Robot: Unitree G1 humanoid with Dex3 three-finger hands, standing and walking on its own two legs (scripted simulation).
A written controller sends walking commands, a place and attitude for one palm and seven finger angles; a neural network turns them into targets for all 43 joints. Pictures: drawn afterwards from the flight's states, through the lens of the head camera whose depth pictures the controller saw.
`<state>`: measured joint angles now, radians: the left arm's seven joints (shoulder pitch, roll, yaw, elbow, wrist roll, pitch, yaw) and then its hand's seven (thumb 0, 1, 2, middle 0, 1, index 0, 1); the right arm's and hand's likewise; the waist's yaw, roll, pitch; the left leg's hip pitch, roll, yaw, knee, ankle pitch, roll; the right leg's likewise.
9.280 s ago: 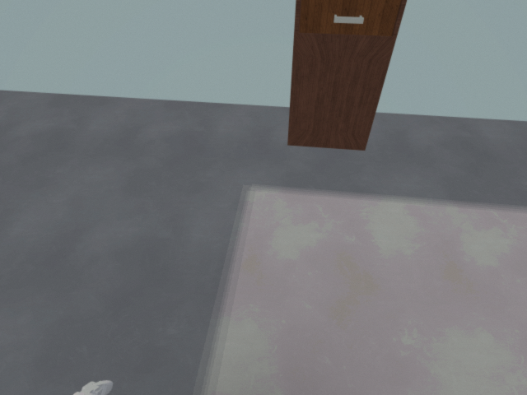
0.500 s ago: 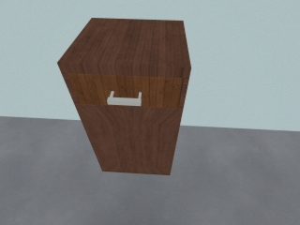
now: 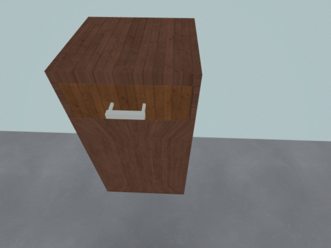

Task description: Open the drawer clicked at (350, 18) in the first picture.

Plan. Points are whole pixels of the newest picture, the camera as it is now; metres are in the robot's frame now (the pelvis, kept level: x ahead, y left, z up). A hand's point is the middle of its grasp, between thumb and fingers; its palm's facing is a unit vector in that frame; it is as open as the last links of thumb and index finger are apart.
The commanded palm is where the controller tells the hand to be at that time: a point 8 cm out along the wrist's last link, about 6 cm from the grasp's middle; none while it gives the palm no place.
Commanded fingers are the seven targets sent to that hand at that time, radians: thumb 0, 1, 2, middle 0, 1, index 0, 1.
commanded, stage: come to a stop and stand still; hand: left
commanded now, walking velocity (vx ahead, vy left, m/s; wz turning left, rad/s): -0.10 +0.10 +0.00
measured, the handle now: (126, 110) +0.54 +0.17 +0.00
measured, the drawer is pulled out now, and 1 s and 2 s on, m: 0.00 0.00 0.00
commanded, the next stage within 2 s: look again from close up in 1.88 s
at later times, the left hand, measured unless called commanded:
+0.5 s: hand out of the picture +0.03 +0.15 -0.18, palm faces +0.05 -0.98 -0.21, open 7.3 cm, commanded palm none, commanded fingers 0.00 0.90 0.90 -0.20 -0.30 -0.20 -0.30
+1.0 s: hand out of the picture -0.02 +0.16 -0.17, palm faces +0.03 -0.99 -0.14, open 7.4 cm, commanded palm none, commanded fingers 0.00 0.90 0.90 -0.20 -0.30 -0.20 -0.30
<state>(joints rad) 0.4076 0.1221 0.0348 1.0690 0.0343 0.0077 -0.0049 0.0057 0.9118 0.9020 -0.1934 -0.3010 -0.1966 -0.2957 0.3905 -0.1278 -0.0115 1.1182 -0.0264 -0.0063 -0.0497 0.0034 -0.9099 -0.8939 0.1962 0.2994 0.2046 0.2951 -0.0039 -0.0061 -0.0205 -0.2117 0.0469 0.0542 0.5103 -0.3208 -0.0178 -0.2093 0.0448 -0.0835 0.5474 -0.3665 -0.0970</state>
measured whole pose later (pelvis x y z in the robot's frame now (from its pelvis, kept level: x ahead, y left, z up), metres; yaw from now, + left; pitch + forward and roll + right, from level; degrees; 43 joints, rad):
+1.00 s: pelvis +0.02 +0.01 +0.01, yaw -1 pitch -1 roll +0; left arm 0.37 0.10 -0.02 1.10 0.00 -0.01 0.04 0.00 0.91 0.90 -0.19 -0.30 -0.20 -0.30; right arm 0.34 -0.10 0.04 1.15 -0.01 0.01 -0.04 0.00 -0.91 -0.89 0.19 0.30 0.20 0.29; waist 0.00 -0.02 0.03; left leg -0.24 -0.03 0.09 0.39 -0.13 0.06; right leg -0.06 0.06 -0.06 0.37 -0.30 -0.08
